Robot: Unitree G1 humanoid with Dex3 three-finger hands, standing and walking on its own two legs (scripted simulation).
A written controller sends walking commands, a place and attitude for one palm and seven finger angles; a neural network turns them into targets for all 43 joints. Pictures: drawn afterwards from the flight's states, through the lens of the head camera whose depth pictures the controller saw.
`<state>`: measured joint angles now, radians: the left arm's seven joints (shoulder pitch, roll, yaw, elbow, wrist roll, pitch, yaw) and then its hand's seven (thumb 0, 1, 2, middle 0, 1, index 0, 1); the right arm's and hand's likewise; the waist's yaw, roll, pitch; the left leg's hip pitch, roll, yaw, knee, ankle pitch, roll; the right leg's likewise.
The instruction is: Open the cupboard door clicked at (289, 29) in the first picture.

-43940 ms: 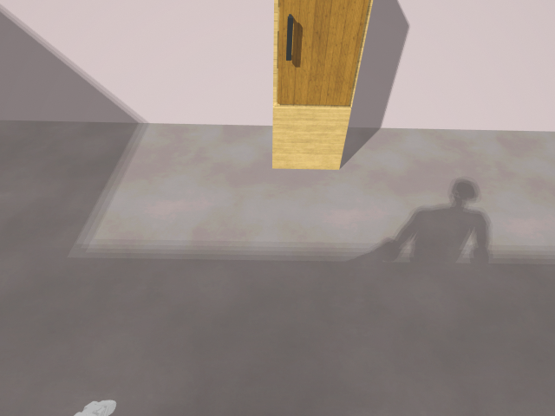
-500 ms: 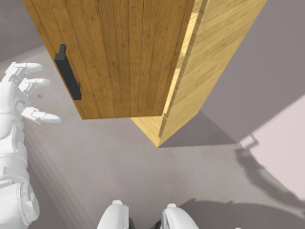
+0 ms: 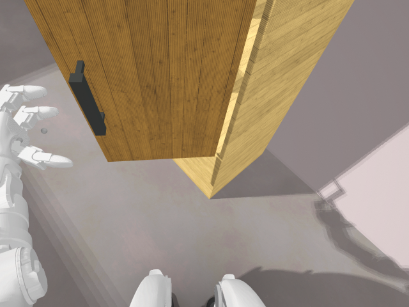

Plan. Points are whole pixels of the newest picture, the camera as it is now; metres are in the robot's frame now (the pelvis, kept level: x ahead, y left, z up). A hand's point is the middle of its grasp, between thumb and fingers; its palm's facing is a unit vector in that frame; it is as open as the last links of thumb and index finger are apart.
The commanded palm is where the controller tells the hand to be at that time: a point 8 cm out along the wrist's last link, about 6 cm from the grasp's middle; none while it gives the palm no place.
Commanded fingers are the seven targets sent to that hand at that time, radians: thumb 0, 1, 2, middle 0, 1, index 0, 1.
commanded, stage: move the hooked fingers beside the handle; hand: left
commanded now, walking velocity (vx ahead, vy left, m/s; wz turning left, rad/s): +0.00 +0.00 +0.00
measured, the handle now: (91, 101) +0.51 +0.23 +0.05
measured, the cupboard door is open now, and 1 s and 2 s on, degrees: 54 54 55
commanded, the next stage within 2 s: slide the fingers in behind the handle in 0.88 s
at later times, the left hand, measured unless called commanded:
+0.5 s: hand (49, 129) +0.43 +0.29 +0.05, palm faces +0.08 -1.00 -0.02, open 14.0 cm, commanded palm +0.41 +0.33 +0.05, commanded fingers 0.00 -0.50 0.30 -0.30 -1.20 -0.30 -1.20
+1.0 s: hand (49, 134) +0.42 +0.29 +0.05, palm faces +0.11 -0.99 -0.01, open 14.0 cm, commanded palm +0.40 +0.32 +0.05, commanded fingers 0.00 -0.50 0.30 -0.30 -1.20 -0.30 -1.20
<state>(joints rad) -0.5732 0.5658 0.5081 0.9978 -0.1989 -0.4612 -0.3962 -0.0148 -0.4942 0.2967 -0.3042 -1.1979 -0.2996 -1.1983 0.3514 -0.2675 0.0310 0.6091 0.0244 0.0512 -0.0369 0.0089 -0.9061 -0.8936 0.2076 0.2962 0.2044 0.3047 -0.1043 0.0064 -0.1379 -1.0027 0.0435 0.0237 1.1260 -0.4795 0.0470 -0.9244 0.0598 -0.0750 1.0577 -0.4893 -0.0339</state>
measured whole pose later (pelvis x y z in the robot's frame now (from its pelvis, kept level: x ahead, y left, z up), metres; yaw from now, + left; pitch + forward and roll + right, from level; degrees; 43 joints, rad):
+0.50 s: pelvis +0.00 +0.01 +0.00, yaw +0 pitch +21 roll -5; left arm -0.66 0.57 0.44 1.07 -0.19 -0.42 -0.41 -0.01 -0.50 0.30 -0.30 -1.20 -0.30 -1.20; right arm 0.35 -0.27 0.04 0.62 0.02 0.05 -0.04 0.01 -0.91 -0.89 0.21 0.30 0.20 0.30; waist -0.10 0.01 -0.14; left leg -1.04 0.03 0.02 1.14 -0.48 0.06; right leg -0.95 0.05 -0.08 1.06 -0.49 -0.02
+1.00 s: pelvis +0.00 +0.01 +0.00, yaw +0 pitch +20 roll -4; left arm -0.57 0.52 0.44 0.98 -0.20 -0.44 -0.37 -0.01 -0.50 0.30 -0.30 -1.20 -0.30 -1.20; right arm 0.34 -0.26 0.04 0.60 0.02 0.06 -0.03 0.01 -0.91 -0.89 0.21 0.30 0.21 0.30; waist -0.10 0.01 -0.14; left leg -1.00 0.03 0.02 1.12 -0.48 0.07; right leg -0.91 0.05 -0.07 1.04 -0.49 -0.01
